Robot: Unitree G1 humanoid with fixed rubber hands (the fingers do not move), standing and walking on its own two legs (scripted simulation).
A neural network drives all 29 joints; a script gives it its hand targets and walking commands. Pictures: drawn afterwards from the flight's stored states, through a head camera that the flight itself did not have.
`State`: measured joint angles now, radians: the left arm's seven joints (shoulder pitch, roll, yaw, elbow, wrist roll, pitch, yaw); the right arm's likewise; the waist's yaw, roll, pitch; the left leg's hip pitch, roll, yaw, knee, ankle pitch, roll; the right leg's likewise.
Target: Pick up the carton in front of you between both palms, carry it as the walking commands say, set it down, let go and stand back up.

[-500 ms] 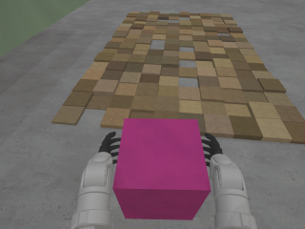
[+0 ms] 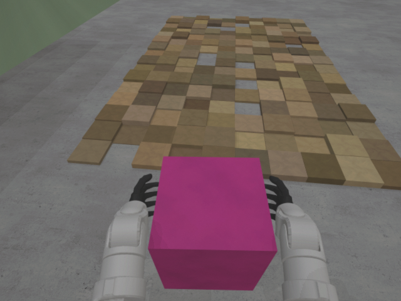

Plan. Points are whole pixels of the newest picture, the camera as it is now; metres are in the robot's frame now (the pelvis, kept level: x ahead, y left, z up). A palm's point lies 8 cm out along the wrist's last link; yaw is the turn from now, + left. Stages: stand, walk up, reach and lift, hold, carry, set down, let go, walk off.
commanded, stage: hold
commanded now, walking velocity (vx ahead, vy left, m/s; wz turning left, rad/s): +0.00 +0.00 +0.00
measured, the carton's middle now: (209, 226) +0.29 +0.00 -0.02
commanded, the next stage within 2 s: carry in 0.14 s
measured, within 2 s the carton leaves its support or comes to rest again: neither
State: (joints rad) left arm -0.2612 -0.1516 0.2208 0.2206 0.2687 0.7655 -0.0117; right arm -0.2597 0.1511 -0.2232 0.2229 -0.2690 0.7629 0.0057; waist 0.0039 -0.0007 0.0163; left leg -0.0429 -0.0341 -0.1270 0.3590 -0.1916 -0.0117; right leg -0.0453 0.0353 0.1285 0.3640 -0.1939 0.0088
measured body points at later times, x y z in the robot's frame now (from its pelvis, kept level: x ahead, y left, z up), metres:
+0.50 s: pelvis +0.08 +0.01 -0.01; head +0.05 +0.01 +0.44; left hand +0.37 +0.16 +0.06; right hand +0.36 -0.14 +0.06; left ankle +0.01 +0.14 -0.75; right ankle +0.05 -0.11 -0.74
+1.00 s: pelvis +0.34 +0.03 +0.00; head +0.36 +0.04 +0.45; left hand +0.64 +0.17 +0.08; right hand +0.62 -0.14 +0.08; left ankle +0.24 +0.10 -0.75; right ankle +0.39 -0.10 -0.69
